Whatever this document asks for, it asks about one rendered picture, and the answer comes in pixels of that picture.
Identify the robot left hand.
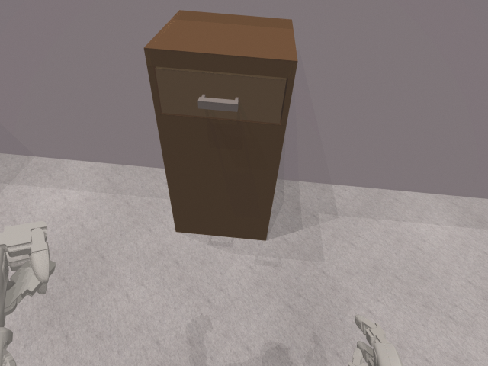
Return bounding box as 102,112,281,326
0,221,56,327

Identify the drawer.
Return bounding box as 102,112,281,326
155,67,287,124

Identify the handle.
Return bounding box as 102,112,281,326
197,95,239,112

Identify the cabinet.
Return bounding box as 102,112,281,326
144,10,297,241

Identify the robot right hand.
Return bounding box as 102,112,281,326
348,314,403,366

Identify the robot left forearm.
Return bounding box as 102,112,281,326
0,327,17,366

